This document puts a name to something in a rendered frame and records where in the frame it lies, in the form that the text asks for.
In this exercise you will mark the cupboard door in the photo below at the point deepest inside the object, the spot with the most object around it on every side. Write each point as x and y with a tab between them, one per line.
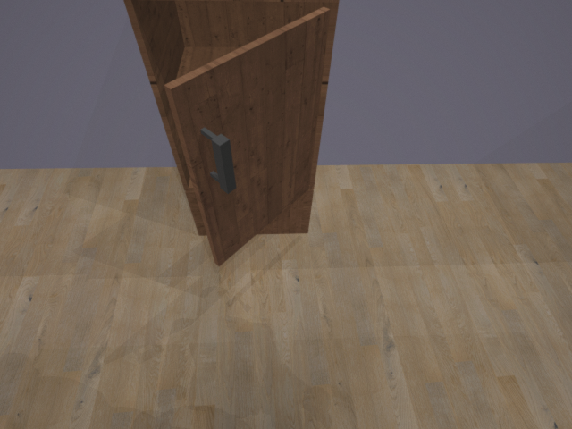
264	98

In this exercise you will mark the handle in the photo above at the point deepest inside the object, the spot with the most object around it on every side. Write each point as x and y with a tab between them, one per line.
223	160

